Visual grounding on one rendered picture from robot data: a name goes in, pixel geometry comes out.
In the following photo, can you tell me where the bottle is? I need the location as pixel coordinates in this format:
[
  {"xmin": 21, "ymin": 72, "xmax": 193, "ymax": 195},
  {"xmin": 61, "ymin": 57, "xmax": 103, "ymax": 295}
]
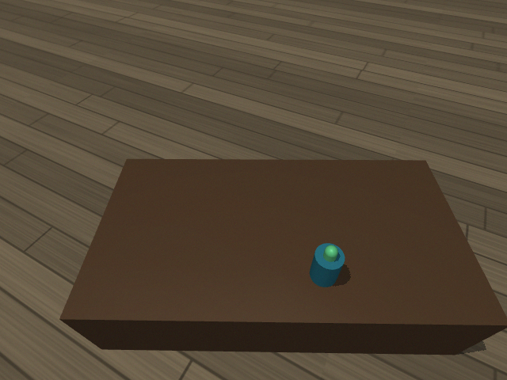
[{"xmin": 310, "ymin": 243, "xmax": 345, "ymax": 287}]

